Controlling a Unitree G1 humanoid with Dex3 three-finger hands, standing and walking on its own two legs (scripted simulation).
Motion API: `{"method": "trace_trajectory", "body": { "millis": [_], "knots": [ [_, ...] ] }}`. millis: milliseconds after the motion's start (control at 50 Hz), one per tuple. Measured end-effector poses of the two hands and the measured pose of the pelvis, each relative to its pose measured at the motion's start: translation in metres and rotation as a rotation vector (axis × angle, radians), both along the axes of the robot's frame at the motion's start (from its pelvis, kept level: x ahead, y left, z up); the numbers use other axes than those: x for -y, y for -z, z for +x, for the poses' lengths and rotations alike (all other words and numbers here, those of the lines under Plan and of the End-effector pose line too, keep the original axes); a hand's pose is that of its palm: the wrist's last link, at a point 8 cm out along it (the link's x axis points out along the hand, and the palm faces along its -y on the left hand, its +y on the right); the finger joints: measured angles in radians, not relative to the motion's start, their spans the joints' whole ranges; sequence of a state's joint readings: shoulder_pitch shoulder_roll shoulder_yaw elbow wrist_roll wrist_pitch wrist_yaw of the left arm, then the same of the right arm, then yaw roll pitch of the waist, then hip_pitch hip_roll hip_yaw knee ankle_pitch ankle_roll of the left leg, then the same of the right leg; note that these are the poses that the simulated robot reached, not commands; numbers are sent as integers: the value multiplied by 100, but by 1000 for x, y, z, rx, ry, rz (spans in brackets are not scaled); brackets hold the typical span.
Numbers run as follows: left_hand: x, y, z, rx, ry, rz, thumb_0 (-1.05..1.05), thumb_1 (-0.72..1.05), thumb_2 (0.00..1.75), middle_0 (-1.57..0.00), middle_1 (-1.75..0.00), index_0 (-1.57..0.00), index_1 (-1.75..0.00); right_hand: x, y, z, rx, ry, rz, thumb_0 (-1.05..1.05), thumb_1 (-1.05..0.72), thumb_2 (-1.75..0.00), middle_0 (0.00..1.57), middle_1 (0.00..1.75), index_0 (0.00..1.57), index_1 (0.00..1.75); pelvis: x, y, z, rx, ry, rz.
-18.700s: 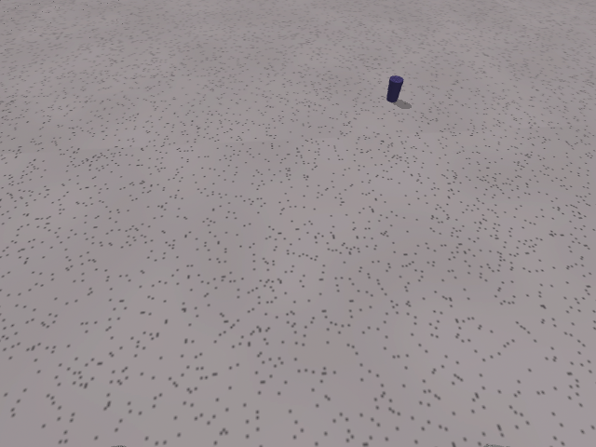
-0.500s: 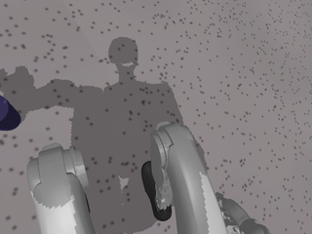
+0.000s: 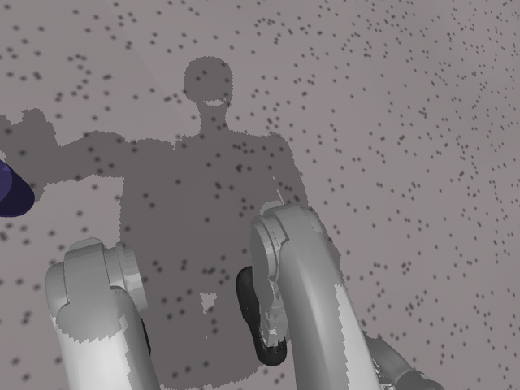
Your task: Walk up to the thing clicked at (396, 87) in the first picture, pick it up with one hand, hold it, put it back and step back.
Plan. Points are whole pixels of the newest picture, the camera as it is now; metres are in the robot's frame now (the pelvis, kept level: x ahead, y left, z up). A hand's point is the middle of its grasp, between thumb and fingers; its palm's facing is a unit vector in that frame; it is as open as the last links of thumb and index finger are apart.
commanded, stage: close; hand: left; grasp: from above
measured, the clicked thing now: out of the picture +0.42 +0.32 -0.23
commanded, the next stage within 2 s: settle in 0.94 s
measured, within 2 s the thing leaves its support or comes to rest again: leaves its support in 1.42 s
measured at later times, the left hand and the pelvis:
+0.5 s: hand out of the picture +0.41 +0.34 -0.19, palm faces -0.46 -0.14 -0.88, open 13.3 cm; pelvis +0.00 +0.00 +0.00, yaw +0 degrees
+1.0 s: hand out of the picture +0.41 +0.34 -0.19, palm faces -0.46 -0.13 -0.88, open 12.4 cm; pelvis +0.00 +0.00 +0.00, yaw +1 degrees
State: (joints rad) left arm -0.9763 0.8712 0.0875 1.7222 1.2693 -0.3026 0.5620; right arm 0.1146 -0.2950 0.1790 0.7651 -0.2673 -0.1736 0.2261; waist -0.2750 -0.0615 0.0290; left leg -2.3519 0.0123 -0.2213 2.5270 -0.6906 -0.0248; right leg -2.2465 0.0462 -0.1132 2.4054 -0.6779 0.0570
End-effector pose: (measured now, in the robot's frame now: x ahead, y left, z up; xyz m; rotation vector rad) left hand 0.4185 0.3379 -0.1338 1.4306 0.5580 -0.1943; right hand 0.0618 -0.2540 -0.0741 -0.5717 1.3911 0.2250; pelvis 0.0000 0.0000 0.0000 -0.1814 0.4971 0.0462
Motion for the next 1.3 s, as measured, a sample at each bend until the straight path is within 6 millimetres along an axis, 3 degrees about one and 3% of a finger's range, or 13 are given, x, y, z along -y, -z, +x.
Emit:
{"method": "trace_trajectory", "body": {
  "millis": [500, 1040, 1300],
  "knots": [
    [-2, -3, 2, -6, 2, 15, 1, -50, 99, -22, -112, -21, -110, 3, -2, 8, 29, -6, -20, 0, -90, -90, 20, 30, 20, 30, -1, 1, 0, -7, 0, 2],
    [-1, -6, -1, -13, 6, 15, -1, -39, 105, -39, -114, -26, -112, 5, 2, 7, 24, -8, -14, 0, -91, -90, 20, 30, 20, 30, 2, 1, -1, -3, -5, 9],
    [-3, -12, -4, 54, -5, -2, -1, -29, 105, -41, -118, -37, -116, 5, -6, 11, 26, 25, -20, 0, -93, -90, 20, 30, 20, 30, -1, -6, 2, -28, -10, 2]
  ]
}}
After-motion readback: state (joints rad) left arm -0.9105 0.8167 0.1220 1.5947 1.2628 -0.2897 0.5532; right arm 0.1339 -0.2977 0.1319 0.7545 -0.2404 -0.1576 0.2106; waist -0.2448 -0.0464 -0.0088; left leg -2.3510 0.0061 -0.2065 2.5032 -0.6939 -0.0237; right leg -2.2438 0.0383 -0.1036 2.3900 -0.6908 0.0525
